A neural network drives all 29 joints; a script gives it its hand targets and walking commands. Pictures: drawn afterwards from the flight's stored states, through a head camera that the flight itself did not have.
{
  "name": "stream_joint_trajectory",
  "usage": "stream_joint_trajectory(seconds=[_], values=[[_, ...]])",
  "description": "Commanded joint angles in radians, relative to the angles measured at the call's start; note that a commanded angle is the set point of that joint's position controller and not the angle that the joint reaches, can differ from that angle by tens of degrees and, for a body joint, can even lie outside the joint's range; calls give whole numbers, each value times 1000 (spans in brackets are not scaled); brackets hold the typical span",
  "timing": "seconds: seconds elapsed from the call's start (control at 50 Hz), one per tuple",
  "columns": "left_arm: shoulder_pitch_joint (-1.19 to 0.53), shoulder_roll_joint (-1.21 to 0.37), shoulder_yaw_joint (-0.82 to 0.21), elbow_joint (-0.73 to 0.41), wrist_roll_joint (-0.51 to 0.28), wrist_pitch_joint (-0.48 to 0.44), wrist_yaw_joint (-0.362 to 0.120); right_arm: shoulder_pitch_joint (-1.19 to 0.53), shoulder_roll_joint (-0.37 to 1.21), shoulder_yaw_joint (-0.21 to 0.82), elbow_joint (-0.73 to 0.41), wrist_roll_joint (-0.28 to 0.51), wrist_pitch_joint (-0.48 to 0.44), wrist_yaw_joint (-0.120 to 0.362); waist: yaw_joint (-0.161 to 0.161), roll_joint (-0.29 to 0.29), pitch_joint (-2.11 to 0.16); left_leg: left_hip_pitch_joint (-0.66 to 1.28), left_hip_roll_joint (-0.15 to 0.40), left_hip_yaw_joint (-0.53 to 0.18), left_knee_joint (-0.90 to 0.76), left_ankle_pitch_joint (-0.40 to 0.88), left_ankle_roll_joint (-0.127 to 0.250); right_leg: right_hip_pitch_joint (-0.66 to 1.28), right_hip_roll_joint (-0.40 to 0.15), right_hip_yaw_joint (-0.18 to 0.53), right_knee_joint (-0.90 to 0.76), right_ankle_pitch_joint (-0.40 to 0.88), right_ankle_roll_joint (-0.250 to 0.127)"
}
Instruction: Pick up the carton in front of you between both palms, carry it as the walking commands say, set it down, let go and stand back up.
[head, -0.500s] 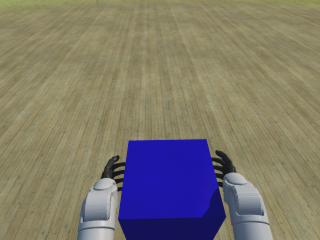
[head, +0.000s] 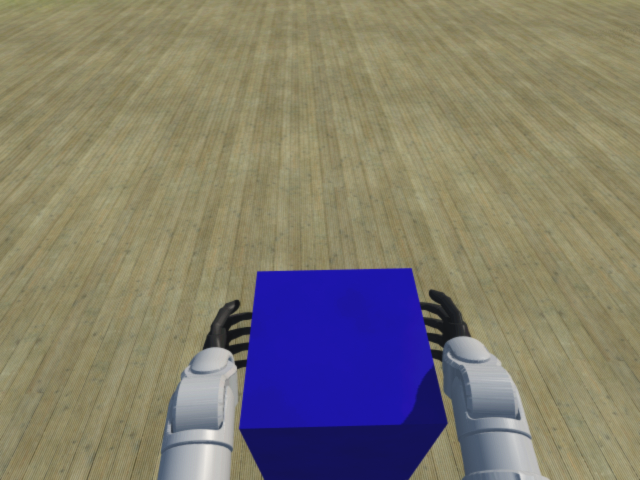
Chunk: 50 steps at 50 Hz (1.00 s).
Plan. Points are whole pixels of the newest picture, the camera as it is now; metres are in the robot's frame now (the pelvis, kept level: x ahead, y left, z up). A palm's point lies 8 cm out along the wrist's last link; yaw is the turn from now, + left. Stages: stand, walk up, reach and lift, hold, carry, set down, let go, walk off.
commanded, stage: carry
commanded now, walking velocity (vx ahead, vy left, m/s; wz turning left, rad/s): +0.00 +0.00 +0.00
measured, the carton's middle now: (336, 380) +0.29 +0.00 -0.04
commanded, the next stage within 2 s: hold in 0.36 s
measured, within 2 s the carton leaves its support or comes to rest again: neither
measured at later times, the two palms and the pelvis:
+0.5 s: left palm (228, 366) +0.27 +0.14 +0.04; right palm (471, 359) +0.27 -0.16 +0.05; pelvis -0.01 -0.01 +0.01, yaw -3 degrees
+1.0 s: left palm (229, 356) +0.28 +0.13 +0.05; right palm (481, 374) +0.25 -0.16 +0.06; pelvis -0.02 +0.02 +0.01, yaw -8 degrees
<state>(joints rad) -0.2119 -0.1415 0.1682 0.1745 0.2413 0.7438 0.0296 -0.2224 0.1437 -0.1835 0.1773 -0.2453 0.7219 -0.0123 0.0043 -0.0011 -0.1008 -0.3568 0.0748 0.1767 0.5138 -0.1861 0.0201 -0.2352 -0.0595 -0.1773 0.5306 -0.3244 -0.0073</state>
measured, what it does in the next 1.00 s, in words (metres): stands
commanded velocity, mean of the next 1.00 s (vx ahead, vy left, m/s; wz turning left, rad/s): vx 0.00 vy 0.00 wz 0.00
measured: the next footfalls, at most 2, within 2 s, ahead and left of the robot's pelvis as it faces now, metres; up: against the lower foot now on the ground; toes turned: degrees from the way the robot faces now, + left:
none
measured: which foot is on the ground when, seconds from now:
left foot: down 0.00-1.00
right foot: down 0.00-1.00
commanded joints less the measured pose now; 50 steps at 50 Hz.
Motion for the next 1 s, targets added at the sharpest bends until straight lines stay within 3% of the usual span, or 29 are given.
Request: stream_joint_trajectory(seconds=[0.0,0.34,0.36,0.38,0.42,0.46,0.48,0.62,0.66,0.68,0.78,0.98], values=[[-494,-889,-560,-94,-263,-50,-232,-422,900,551,-42,242,-24,219,-3,4,-229,155,97,-114,-55,177,3,2,-105,105,-100,159,-7],[-483,-887,-550,-83,-256,-47,-231,-420,899,548,-33,241,-22,219,-2,2,-231,151,96,-109,-51,170,-3,-1,-104,109,-100,175,-14],[-386,-902,-536,-121,-252,-42,-237,-337,925,519,-6,230,-23,228,0,-81,-99,411,-175,-231,-68,333,21,3,114,282,-179,442,-17],[-398,-868,-520,-141,-248,-55,-233,-344,896,507,-27,211,-43,220,-12,-68,-156,470,-160,-250,-84,309,17,44,89,305,-174,464,-22],[-440,-886,-542,-135,-248,-56,-236,-366,910,504,-25,205,-54,217,-20,-42,-159,461,-158,-253,-93,351,1,68,106,294,-180,458,-16],[-448,-870,-555,-145,-248,-62,-241,-339,889,486,-9,189,-62,213,-26,-58,-146,423,-166,-243,-107,334,-16,150,118,292,-200,431,-17],[-464,-880,-558,-138,-251,-64,-243,-366,900,491,-10,193,-65,214,-22,-30,-142,420,-173,-241,-112,306,-16,150,115,294,-198,431,-16],[-464,-900,-498,-52,-204,-65,-239,-453,916,493,42,216,-64,248,15,-14,-78,460,-169,-238,-137,157,-4,56,114,285,-228,218,-11],[-488,-900,-489,-31,-205,-63,-249,-458,922,474,67,208,-64,252,9,-33,-61,446,-161,-240,-145,98,-8,54,117,281,-241,145,-18],[-502,-916,-490,-21,-206,-62,-256,-472,924,471,74,203,-63,256,6,-11,-50,436,-164,-238,-148,77,-9,44,116,280,-239,132,-20],[-557,-947,-487,18,-215,-60,-277,-520,952,450,120,200,-68,273,-3,-7,-56,462,-154,-249,-158,13,-16,-2,120,271,-239,59,-28],[-623,-976,-464,86,-216,-55,-297,-577,972,400,193,183,-71,295,-7,16,-62,465,-127,-275,-189,-78,-29,-20,129,263,-223,20,-34]])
